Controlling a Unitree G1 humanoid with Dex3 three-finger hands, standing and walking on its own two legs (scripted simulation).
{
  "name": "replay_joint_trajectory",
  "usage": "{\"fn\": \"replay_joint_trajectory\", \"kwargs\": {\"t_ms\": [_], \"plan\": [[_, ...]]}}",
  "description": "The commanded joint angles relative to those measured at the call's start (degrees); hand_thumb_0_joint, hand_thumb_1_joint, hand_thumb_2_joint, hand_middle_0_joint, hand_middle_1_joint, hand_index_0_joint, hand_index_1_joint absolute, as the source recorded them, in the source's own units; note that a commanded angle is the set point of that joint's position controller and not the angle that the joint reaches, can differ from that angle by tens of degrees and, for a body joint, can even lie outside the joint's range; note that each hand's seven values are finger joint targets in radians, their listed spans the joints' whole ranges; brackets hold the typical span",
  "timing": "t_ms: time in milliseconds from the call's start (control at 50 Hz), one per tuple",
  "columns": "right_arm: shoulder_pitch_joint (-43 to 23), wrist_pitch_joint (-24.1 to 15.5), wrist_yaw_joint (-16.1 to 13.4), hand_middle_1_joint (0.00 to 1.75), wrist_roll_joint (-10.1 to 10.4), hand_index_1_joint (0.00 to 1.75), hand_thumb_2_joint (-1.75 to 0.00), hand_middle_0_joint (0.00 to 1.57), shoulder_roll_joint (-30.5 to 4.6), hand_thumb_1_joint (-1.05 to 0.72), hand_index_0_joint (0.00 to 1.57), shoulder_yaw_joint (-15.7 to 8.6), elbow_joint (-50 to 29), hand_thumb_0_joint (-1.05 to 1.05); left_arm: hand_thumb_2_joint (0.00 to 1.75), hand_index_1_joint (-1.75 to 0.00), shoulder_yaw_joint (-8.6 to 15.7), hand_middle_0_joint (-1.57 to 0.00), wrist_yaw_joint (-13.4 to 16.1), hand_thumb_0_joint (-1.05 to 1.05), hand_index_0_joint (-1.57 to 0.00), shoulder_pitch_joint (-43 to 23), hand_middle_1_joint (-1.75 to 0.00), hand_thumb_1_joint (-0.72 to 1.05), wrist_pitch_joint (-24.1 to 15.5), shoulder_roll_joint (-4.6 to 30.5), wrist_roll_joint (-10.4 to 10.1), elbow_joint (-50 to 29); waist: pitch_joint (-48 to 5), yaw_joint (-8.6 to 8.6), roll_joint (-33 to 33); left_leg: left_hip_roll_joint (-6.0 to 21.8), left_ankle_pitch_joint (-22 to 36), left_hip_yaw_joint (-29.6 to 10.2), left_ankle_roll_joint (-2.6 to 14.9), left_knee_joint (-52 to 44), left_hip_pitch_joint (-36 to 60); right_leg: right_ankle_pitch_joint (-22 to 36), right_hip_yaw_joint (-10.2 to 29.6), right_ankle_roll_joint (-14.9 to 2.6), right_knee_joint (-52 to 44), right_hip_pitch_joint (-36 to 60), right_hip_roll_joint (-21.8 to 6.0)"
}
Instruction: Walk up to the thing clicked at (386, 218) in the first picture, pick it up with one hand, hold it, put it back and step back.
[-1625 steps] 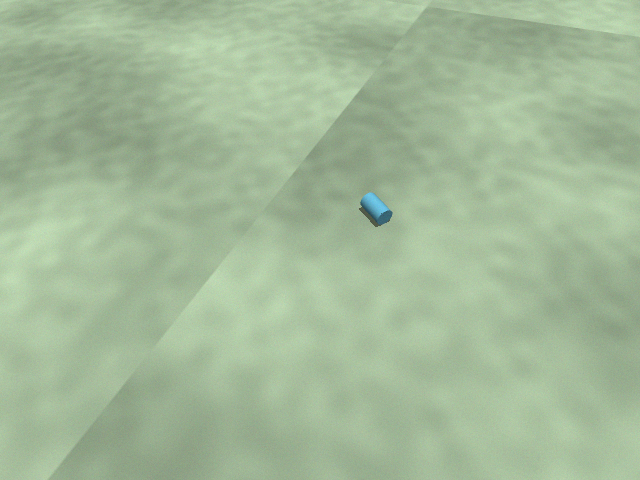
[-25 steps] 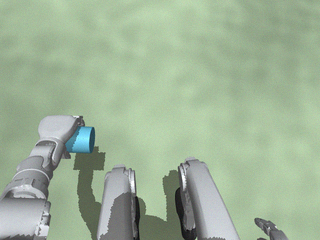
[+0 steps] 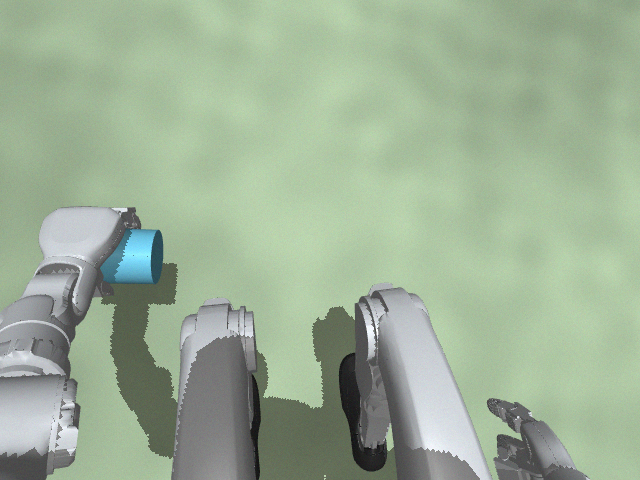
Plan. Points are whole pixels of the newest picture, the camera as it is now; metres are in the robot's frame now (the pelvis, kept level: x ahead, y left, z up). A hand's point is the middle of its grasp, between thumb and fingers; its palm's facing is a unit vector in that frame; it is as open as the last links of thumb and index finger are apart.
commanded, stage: crouch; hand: left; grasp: from above
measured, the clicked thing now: (109, 255) +0.39 +0.28 -0.20
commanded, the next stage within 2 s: lower in 0.38 s
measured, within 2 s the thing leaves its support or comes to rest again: rests again in 1.90 s
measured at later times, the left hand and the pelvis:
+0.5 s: hand (111, 261) +0.39 +0.29 -0.23, palm faces -0.49 -0.01 -0.87, open 10.3 cm; pelvis -0.01 +0.00 -0.06, yaw -1 degrees
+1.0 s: hand (126, 266) +0.39 +0.29 -0.29, palm faces -0.47 -0.05 -0.88, open 10.3 cm; pelvis +0.00 +0.00 -0.09, yaw -2 degrees
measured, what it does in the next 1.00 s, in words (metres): lowers itself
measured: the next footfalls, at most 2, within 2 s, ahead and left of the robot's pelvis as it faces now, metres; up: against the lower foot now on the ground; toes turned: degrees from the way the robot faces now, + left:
none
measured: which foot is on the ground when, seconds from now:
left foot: down 0.00-1.00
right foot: down 0.00-1.00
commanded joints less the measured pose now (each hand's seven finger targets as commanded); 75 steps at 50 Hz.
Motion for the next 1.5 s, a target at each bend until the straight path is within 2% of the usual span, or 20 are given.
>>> {"fn": "replay_joint_trajectory", "kwargs": {"t_ms": [0, 320, 480, 600, 700, 720, 780, 920, 1020, 1080, 1100, 1140, 1160, 1240, 1260, 1320, 1360, 1380, 1440, 1480], "plan": [[11.9, -0.6, -0.2, 0.30, -0.1, 0.30, -0.91, 0.20, -12.5, -0.91, 0.20, -3.8, -1.0, 0.00, 0.84, -0.64, 4.5, -1.05, 2.8, 0.00, -1.05, -16.6, -0.63, 0.68, -1.3, 16.1, -1.1, -8.7, -38.4, -0.15, 12.3, -0.7, 16.2, 0.6, 0.06, -11.7, 31.6, 14.3, -0.6, -2.45, -10.4, 14.8, 1.3], [9.9, -1.1, -0.4, 0.30, -0.7, 0.30, -0.90, 0.20, -13.3, -0.91, 0.20, -2.9, 0.7, 0.00, 0.81, -0.62, 5.3, -1.01, 4.8, 0.00, -1.00, -19.8, -0.61, 0.62, -2.5, 19.6, 0.6, -3.8, -35.0, 0.18, 13.4, -0.9, 7.1, 1.5, 0.44, -7.4, 23.5, 7.8, -1.5, -2.76, -5.3, 7.5, 1.5], [11.4, -0.9, -0.2, 0.30, -1.1, 0.30, -0.90, 0.20, -13.2, -0.91, 0.20, -2.6, 1.6, 0.00, 0.91, -0.67, 5.9, -1.02, 4.1, 0.00, -0.99, -19.0, -0.64, 0.58, -2.6, 20.5, 0.0, -3.9, -37.3, -0.21, 10.8, -1.2, 11.8, 2.5, 0.99, -3.7, 21.5, 12.7, -1.0, -1.91, -4.6, 12.2, 1.5], [10.2, -0.9, -0.1, 0.30, -1.6, 0.30, -0.90, 0.20, -13.3, -0.91, 0.20, -1.2, 2.7, 0.00, 0.89, -0.65, 5.0, -1.01, 4.6, 0.00, -0.98, -20.0, -0.62, 0.56, -3.9, 19.6, 0.8, 2.7, -32.4, -1.19, 9.9, -1.2, 10.9, 1.7, 0.82, -1.5, 18.1, 11.4, -2.1, -2.27, -2.1, 8.0, 1.9], [9.1, -1.1, 0.4, 0.30, -2.2, 0.30, -0.90, 0.20, -13.8, -0.91, 0.20, -1.0, 2.8, 0.00, 0.87, -0.67, 5.5, -1.02, 5.8, 0.00, -1.00, -20.6, -0.65, 0.61, -5.6, 20.8, 2.2, 2.2, -33.9, -1.05, 13.2, -1.1, 13.0, 1.5, 0.36, -0.2, 19.9, 13.3, -3.0, -2.44, 0.7, 7.2, 2.4], [9.3, -1.1, 0.4, 0.30, -2.4, 0.30, -0.90, 0.20, -14.6, -0.91, 0.20, -1.4, 2.7, 0.00, 0.90, -0.68, 7.7, -1.03, 6.3, 0.00, -1.01, -20.3, -0.66, 0.62, -5.9, 23.0, 2.2, 1.6, -34.9, -1.37, 13.2, -1.0, 13.9, 1.5, 0.38, 0.2, 20.5, 14.1, -3.2, -2.25, 1.2, 7.7, 2.3], [8.4, -1.2, 0.6, 0.30, -2.8, 0.30, -0.90, 0.20, -14.5, -0.91, 0.20, -1.5, 3.1, 0.00, 0.89, -0.68, 6.6, -1.04, 7.3, 0.00, -1.02, -20.7, -0.66, 0.65, -6.5, 21.2, 2.5, -0.2, -35.7, -1.15, 16.0, -0.7, 14.0, 1.3, 0.10, 0.4, 22.6, 13.6, -3.6, -2.28, 2.3, 5.6, 2.4], [7.3, -1.1, 0.6, 0.30, -3.1, 0.30, -0.90, 0.20, -14.7, -0.91, 0.20, -1.5, 3.2, 0.00, 0.90, -0.68, 8.4, -1.03, 10.7, 0.00, -1.01, -20.1, -0.66, 0.62, -4.9, 23.2, 3.3, 0.6, -35.5, -0.83, 17.3, -0.5, 13.4, 1.3, 0.01, 1.6, 21.5, 13.2, -3.9, -2.32, 4.1, 4.0, 2.5], [7.2, -1.8, 1.0, 0.30, -3.5, 0.30, -0.90, 0.20, -14.5, -0.90, 0.20, -0.4, 3.8, 0.00, 0.84, -0.61, 6.0, -0.94, 10.7, 0.00, -0.92, -22.2, -0.59, 0.51, -3.9, 21.7, 3.7, 7.2, -31.1, -3.06, 14.0, -0.6, 11.1, 0.8, 0.42, 3.2, 17.0, 12.1, -4.4, -2.34, 4.6, 2.5, 2.8], [7.2, -2.5, 1.2, 0.30, -4.2, 0.30, -0.90, 0.20, -15.5, -0.90, 0.20, -0.1, 3.0, 0.00, 0.82, -0.61, 8.3, -0.93, 11.0, 0.00, -0.91, -22.5, -0.60, 0.51, -4.0, 24.5, 3.1, 6.3, -31.8, -3.41, 13.3, -0.5, 12.7, 0.7, 0.68, 4.4, 16.1, 13.7, -4.7, -1.81, 5.1, 4.9, 2.6], [7.5, -2.7, 1.4, 0.30, -4.3, 0.30, -0.90, 0.20, -15.3, -0.90, 0.20, 0.3, 3.1, 0.00, 0.82, -0.62, 7.1, -0.93, 10.8, 0.00, -0.91, -21.1, -0.61, 0.51, -3.8, 23.3, 3.7, 8.4, -31.6, -3.08, 13.4, -0.6, 13.3, 0.7, 0.52, 4.7, 16.7, 14.3, -4.6, -1.98, 5.7, 5.0, 2.8], [7.5, -2.7, 1.3, 0.30, -4.4, 0.30, -0.90, 0.20, -16.2, -0.89, 0.20, -0.2, 3.3, 0.00, 0.82, -0.62, 10.0, -0.94, 10.9, 0.00, -0.93, -19.4, -0.61, 0.54, -4.2, 25.9, 3.5, 8.4, -32.6, -2.60, 14.2, -0.5, 14.2, 0.6, 0.42, 5.0, 16.7, 15.0, -4.9, -1.80, 6.0, 5.7, 2.8], [8.2, -2.8, 1.5, 0.30, -4.9, 0.30, -0.90, 0.20, -16.0, -0.90, 0.20, 0.3, 3.6, 0.00, 0.79, -0.64, 10.5, -0.94, 10.9, 0.00, -0.94, -19.8, -0.64, 0.57, -4.2, 26.7, 3.4, 10.5, -30.7, -3.72, 13.5, -0.5, 13.2, 0.6, 0.40, 5.8, 15.0, 14.1, -5.3, -1.88, 6.3, 5.3, 2.8], [6.6, -2.5, 1.7, 0.30, -5.1, 0.30, -0.90, 0.20, -15.1, -0.90, 0.20, 0.7, 2.3, 0.00, 0.80, -0.61, 7.5, -0.95, 10.0, 0.00, -0.94, -19.8, -0.60, 0.55, -5.0, 23.2, 3.1, 8.3, -32.0, -3.34, 14.6, -0.4, 12.7, 0.6, 0.42, 6.0, 14.3, 14.2, -4.3, -2.00, 5.8, 7.1, 3.3], [7.4, -2.4, 1.6, 0.30, -5.4, 0.30, -0.90, 0.20, -15.7, -0.90, 0.20, 0.6, 3.4, 0.00, 0.82, -0.63, 9.7, -0.95, 10.3, 0.00, -0.94, -19.3, -0.62, 0.55, -5.0, 26.3, 3.3, 8.9, -32.5, -3.21, 15.0, -0.3, 13.4, 0.5, 0.49, 6.5, 14.7, 15.1, -4.5, -1.85, 6.0, 7.5, 3.3], [7.5, -2.5, 1.8, 0.30, -5.7, 0.30, -0.89, 0.20, -16.2, -0.89, 0.20, 0.9, 3.3, 0.00, 0.86, -0.64, 10.4, -0.98, 10.7, 0.00, -0.96, -18.4, -0.62, 0.59, -5.5, 27.0, 3.4, 8.8, -31.0, -3.37, 15.9, -0.1, 13.2, 0.1, 0.11, 6.6, 15.3, 14.1, -5.7, -1.99, 7.1, 5.4, 3.3], [7.3, -2.8, 2.1, 0.30, -6.4, 0.30, -0.89, 0.20, -16.6, -0.89, 0.20, 1.5, 3.0, 0.00, 0.83, -0.64, 9.3, -0.99, 11.0, 0.00, -0.98, -20.7, -0.63, 0.62, -6.1, 27.0, 3.9, 8.6, -28.8, -4.94, 16.5, 0.0, 13.1, -0.3, -0.10, 7.5, 14.9, 13.6, -6.3, -2.16, 7.5, 4.1, 3.4], [7.1, -2.8, 2.1, 0.30, -6.4, 0.30, -0.89, 0.20, -15.9, -0.89, 0.20, 2.0, 3.2, 0.00, 0.81, -0.63, 10.1, -0.99, 11.3, 0.00, -0.98, -19.2, -0.62, 0.62, -6.2, 27.7, 4.5, 8.8, -29.8, -3.83, 16.2, 0.2, 12.9, -0.4, -0.18, 7.2, 15.6, 13.8, -6.1, -2.22, 7.6, 4.6, 3.5], [6.9, -3.2, 2.3, 0.30, -6.7, 0.30, -0.89, 0.20, -17.2, -0.89, 0.20, 1.5, 3.0, 0.00, 0.79, -0.62, 11.4, -0.98, 12.5, 0.00, -0.98, -18.6, -0.62, 0.63, -6.8, 28.7, 4.1, 7.1, -29.2, -3.89, 17.9, 0.2, 13.2, -0.6, -0.31, 7.1, 15.8, 13.4, -6.7, -1.95, 8.2, 4.1, 3.5], [5.6, -3.5, 2.4, 0.30, -7.1, 0.30, -0.89, 0.20, -17.4, -0.89, 0.20, 1.4, 2.6, 0.00, 0.78, -0.59, 9.5, -1.00, 13.0, 0.00, -1.00, -19.0, -0.59, 0.64, -6.8, 27.1, 4.3, 6.5, -29.2, -4.35, 18.3, 0.3, 12.8, -0.7, -0.52, 7.1, 16.8, 12.8, -7.0, -2.00, 8.6, 2.7, 3.7]]}}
